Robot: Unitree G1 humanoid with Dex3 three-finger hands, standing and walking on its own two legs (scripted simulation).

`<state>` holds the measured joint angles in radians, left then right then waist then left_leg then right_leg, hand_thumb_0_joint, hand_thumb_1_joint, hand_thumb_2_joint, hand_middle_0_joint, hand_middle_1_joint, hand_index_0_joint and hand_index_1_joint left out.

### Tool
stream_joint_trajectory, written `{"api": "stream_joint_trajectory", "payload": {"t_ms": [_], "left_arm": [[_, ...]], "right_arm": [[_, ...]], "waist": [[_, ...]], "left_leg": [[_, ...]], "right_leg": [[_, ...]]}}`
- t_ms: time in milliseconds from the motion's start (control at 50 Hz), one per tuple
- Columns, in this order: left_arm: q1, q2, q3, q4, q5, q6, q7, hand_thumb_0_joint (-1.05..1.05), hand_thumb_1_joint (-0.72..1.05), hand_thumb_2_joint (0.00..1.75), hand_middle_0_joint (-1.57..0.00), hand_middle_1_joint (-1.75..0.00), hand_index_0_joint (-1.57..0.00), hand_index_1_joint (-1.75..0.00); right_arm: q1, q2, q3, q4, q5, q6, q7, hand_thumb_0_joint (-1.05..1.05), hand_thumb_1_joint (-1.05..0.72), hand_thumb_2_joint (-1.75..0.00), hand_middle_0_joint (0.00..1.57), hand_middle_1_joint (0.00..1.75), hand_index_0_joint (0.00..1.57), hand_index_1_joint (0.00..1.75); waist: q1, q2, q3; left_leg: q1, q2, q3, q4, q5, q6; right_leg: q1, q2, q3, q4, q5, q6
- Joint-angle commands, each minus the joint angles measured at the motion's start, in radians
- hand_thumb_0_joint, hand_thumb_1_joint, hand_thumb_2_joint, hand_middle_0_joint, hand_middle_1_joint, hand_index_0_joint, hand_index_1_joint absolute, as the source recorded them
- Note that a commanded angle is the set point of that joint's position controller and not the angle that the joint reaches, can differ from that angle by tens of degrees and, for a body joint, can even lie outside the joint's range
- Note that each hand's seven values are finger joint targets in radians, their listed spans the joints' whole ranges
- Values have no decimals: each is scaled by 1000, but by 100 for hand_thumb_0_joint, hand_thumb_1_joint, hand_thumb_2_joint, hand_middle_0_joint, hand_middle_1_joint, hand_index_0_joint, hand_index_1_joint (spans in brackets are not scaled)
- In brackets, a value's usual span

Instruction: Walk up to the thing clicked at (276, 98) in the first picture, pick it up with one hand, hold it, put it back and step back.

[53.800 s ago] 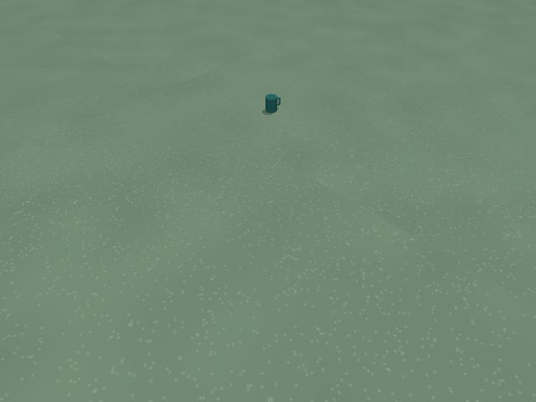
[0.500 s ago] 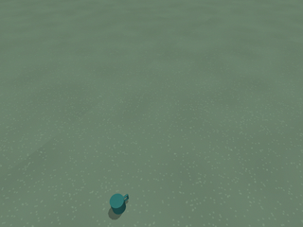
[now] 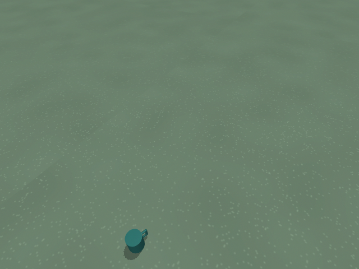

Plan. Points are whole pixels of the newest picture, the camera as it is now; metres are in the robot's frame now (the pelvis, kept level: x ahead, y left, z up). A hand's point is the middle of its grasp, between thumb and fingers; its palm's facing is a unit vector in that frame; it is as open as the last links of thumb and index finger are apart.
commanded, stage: stand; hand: left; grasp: from above
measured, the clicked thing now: (137, 239) +0.47 +0.24 -0.73
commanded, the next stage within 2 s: step back in 0.92 s
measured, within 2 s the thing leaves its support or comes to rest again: neither
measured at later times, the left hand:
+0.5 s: hand out of the picture +0.09 +0.24 -0.16, palm faces +0.00 -0.94 -0.33, open 7.4 cm
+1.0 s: hand out of the picture +0.10 +0.25 -0.16, palm faces +0.01 -0.94 -0.34, open 7.4 cm
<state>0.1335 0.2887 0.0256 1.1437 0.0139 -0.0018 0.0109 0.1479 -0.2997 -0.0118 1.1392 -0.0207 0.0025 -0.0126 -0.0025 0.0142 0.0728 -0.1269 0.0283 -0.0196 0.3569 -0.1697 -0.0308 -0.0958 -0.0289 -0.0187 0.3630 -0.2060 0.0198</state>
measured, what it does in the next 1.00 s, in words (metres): stands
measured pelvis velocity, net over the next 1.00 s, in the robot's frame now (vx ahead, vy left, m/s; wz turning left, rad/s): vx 0.01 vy -0.01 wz -0.01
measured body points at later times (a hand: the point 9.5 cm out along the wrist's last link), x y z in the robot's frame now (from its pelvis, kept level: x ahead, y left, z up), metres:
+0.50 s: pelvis +0.01 +0.00 +0.00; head +0.03 -0.01 +0.45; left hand +0.09 +0.29 -0.13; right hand +0.08 -0.29 -0.14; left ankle +0.02 +0.14 -0.75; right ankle +0.00 -0.13 -0.75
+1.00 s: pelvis +0.01 -0.01 +0.00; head +0.03 -0.01 +0.45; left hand +0.10 +0.29 -0.13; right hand +0.08 -0.31 -0.14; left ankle +0.02 +0.14 -0.75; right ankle +0.00 -0.13 -0.75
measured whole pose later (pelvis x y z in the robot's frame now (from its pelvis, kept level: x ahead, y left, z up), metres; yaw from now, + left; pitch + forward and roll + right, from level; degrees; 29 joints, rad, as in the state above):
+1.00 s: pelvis +0.01 -0.01 +0.00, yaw +0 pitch -2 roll +0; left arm 0.09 0.33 0.05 1.09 -0.01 0.00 0.00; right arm 0.08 -0.35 -0.02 1.10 -0.01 0.02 0.00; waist -0.01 0.01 0.10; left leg -0.17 0.04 -0.02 0.41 -0.20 -0.04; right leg -0.14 -0.01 -0.02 0.40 -0.23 0.01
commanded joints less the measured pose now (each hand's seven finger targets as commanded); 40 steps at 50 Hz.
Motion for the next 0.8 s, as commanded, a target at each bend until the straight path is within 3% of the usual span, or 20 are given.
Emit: {"api": "stream_joint_trajectory", "payload": {"t_ms": [0,40,140,180,220,480,600,700,780], "left_arm": [[-15,194,33,-48,2,-15,12,0,90,90,-20,-30,-20,-30],[-19,181,31,-44,0,-13,12,0,90,90,-20,-30,-20,-30],[-19,181,31,-44,-1,-15,14,0,90,90,-20,-30,-20,-30],[-28,209,38,-51,1,-17,13,0,90,90,-20,-30,-20,-30],[-27,212,39,-56,0,-19,14,0,90,90,-20,-30,-20,-30],[-46,223,39,-64,1,-22,10,0,90,90,-20,-30,-20,-30],[-58,240,39,-67,0,-24,8,0,90,90,-20,-30,-20,-30],[-60,249,37,-76,-1,-30,8,0,90,90,-20,-30,-20,-30],[-59,250,36,-74,0,-27,8,0,90,90,-20,-30,-20,-30]], "right_arm": [[-27,-178,-29,-45,4,-23,-9,0,-90,-90,20,30,20,30],[-18,-161,-23,-37,3,-20,-9,0,-90,-90,20,30,20,30],[-21,-164,-24,-35,5,-24,-10,0,-90,-90,20,30,20,30],[-42,-191,-31,-46,3,-27,-11,0,-90,-90,20,30,20,30],[-44,-201,-33,-47,1,-30,-12,0,-90,-90,20,30,20,30],[-70,-212,-40,-56,4,-30,-9,0,-90,-90,20,30,20,30],[-73,-221,-38,-58,6,-25,-3,0,-90,-90,20,30,20,30],[-75,-227,-37,-64,7,-27,-1,0,-90,-90,20,30,20,30],[-79,-228,-36,-65,6,-24,-2,0,-90,-90,20,30,20,30]], "waist": [[6,-23,-57],[5,-16,-59],[5,-2,-84],[5,-11,-73],[10,-2,-86],[6,-10,-91],[2,-11,-74],[1,-15,-112],[1,-18,-86]], "left_leg": [[13,81,-62,-59,91,41],[6,79,-58,-64,81,41],[27,84,-51,-53,163,40],[34,88,-53,-57,154,37],[46,94,-52,-46,204,39],[56,100,-50,-50,184,35],[30,95,-55,-63,121,35],[64,102,-49,-47,207,38],[46,100,-52,-57,172,35]], "right_leg": [[-22,-89,71,-80,85,-27],[-14,-88,71,-78,85,-29],[7,-89,66,-63,169,-28],[-14,-90,68,-65,152,-27],[-1,-95,70,-59,199,-26],[-6,-95,66,-61,169,-30],[-8,-98,72,-78,120,-31],[15,-105,73,-67,225,-32],[2,-98,65,-75,182,-29]]}}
